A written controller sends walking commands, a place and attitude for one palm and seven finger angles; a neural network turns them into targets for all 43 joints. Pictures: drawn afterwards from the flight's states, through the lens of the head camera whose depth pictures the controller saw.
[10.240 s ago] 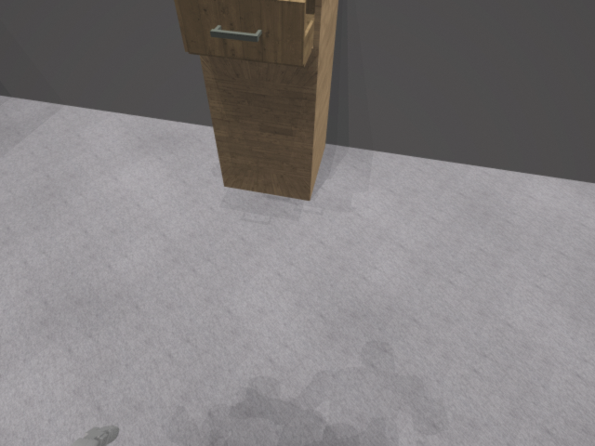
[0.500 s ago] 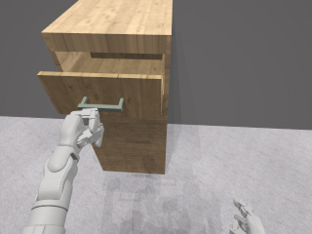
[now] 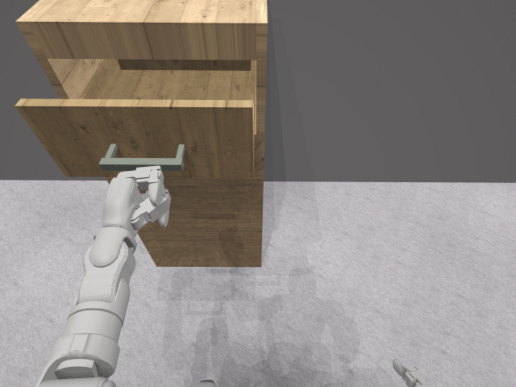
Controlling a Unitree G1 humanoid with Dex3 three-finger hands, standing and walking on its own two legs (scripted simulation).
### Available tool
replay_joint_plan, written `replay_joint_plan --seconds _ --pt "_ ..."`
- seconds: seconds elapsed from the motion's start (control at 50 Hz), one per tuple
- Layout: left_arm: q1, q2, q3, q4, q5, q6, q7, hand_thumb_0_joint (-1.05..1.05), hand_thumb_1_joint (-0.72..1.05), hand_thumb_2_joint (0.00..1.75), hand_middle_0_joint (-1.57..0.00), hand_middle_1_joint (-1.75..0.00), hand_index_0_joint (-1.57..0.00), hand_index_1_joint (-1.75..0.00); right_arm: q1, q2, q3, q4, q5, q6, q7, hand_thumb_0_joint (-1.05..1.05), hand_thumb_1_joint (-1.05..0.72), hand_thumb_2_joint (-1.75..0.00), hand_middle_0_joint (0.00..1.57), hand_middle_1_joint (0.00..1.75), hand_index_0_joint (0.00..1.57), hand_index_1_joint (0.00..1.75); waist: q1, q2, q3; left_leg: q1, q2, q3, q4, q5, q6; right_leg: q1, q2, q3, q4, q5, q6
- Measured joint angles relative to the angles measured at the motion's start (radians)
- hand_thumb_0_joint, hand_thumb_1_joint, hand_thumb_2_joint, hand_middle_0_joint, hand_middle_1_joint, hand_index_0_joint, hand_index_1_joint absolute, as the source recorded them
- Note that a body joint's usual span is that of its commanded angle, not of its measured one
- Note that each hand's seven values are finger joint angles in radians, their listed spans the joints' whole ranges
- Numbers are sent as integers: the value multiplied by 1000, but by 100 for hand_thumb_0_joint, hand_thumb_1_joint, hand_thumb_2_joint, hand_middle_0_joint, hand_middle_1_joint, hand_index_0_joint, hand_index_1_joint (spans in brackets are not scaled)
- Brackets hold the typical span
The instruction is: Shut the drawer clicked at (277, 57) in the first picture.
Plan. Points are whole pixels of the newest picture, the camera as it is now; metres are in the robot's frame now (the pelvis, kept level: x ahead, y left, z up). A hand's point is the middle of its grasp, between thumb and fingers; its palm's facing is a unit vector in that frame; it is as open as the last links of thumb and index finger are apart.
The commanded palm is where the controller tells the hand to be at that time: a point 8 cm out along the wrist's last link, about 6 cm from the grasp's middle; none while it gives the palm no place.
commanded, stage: bring the fist close to the handle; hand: left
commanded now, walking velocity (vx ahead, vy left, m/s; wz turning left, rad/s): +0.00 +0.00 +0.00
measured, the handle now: (144, 157) +0.48 +0.22 +0.07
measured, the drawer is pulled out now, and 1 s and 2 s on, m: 0.14 0.13 0.01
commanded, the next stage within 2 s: push the drawer shut in 0.50 s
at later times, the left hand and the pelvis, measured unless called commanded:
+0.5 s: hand (165, 196) +0.40 +0.16 +0.07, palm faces +0.00 -1.00 -0.01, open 3.3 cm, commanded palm +0.37 +0.22 +0.07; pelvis +0.00 +0.00 -0.01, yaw -1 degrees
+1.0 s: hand (167, 185) +0.42 +0.17 +0.07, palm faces +0.00 -1.00 -0.02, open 3.0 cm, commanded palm +0.42 +0.21 +0.07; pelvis -0.01 +0.00 -0.02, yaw +0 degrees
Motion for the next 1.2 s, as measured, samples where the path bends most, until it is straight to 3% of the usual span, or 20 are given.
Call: replay_joint_plan --seconds 0.24,0.68,1.02,1.2 --pt "-91 32 46 124 1 -67 -20 2 90 90 -140 -160 -140 -160 20 0 -10 -6 -3 41 6 1 -90 -90 20 30 20 30 -19 -2 -19 -104 11 -1 79 -26 0 -103 9 4 76 -23 -1" --pt "-89 25 31 121 -2 -55 -15 2 90 90 -140 -160 -140 -160 18 -1 -5 -30 6 64 4 0 -90 -90 20 30 20 30 -15 3 -35 -116 11 -9 95 -32 2 -108 10 -2 83 -27 0" --pt "-320 67 55 387 28 -106 -20 -2 84 94 -140 -160 -140 -160 27 -1 1 12 -2 71 -1 0 -90 -90 20 30 20 30 -26 5 -27 -188 7 -33 133 -26 0 -172 9 -23 123 -32 -3" --pt "-454 119 82 532 48 -128 -11 -3 83 97 -140 -160 -140 -160 53 -3 4 42 -10 62 -6 0 -90 -90 21 30 20 30 -59 6 -22 -253 12 -43 162 -19 0 -235 15 -31 154 -27 -6"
